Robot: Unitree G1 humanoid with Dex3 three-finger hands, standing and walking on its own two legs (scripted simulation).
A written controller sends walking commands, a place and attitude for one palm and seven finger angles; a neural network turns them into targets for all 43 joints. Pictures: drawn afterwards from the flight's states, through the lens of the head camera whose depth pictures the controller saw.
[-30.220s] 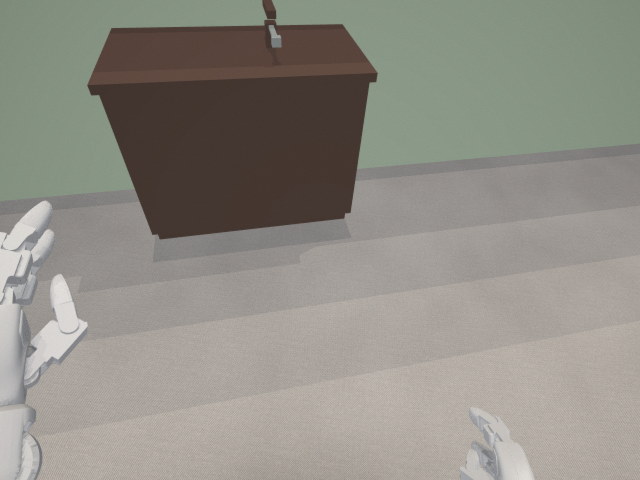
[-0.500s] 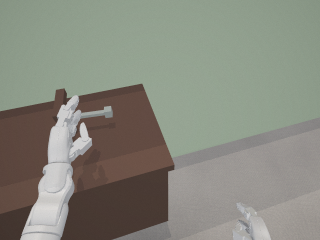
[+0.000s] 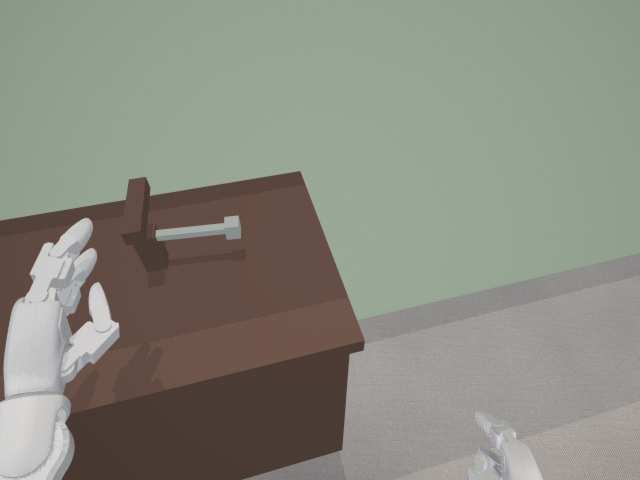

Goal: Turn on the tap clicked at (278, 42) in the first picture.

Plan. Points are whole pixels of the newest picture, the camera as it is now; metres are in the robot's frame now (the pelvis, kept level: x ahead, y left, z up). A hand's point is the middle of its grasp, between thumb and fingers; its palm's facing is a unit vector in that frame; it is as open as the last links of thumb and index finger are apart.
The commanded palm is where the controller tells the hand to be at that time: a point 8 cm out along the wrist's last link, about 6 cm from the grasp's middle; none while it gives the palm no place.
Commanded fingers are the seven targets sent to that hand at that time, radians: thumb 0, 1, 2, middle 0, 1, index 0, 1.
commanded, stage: draw the hand back beside the body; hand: left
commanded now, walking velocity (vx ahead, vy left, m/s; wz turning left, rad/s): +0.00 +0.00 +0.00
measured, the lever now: (232, 227) +0.49 +0.21 +0.02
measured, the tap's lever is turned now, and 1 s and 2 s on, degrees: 83 83 83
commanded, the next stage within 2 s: step back with the hand held close in 0.34 s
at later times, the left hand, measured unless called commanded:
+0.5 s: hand (102, 345) +0.19 +0.23 +0.16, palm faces +0.42 -0.84 -0.36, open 7.4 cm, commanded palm +0.15 +0.27 +0.17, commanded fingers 0.00 0.90 0.90 -0.20 -0.30 -0.20 -0.30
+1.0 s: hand (47, 402) +0.13 +0.25 +0.16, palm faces +0.37 -0.80 -0.47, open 7.4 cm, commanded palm +0.09 +0.28 +0.17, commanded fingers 0.00 0.90 0.90 -0.20 -0.30 -0.20 -0.30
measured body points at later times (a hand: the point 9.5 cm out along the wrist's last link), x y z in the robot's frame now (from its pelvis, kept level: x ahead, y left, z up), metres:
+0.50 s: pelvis -0.01 -0.02 +0.00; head -0.03 -0.04 +0.45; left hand +0.16 +0.27 +0.18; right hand +0.18 -0.24 -0.09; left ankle -0.02 +0.10 -0.74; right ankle -0.01 -0.11 -0.74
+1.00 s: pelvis -0.07 +0.00 -0.01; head -0.06 -0.01 +0.44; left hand +0.11 +0.29 +0.18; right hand +0.10 -0.24 -0.09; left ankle -0.02 +0.10 -0.74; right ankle -0.01 -0.11 -0.74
